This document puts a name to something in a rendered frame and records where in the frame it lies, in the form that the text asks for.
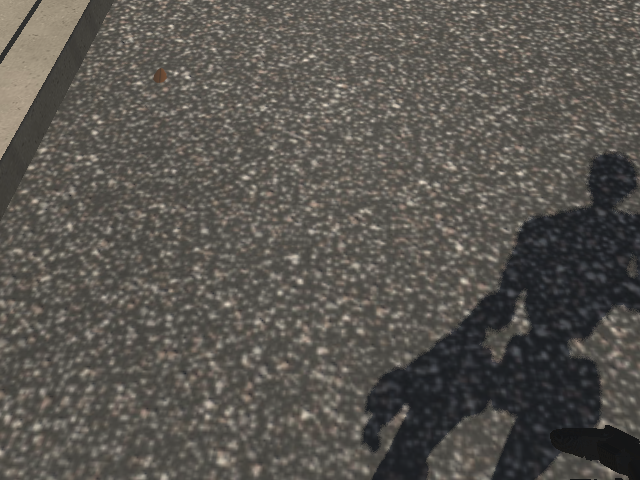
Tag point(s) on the right robot hand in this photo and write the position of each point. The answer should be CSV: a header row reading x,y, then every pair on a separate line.
x,y
614,448

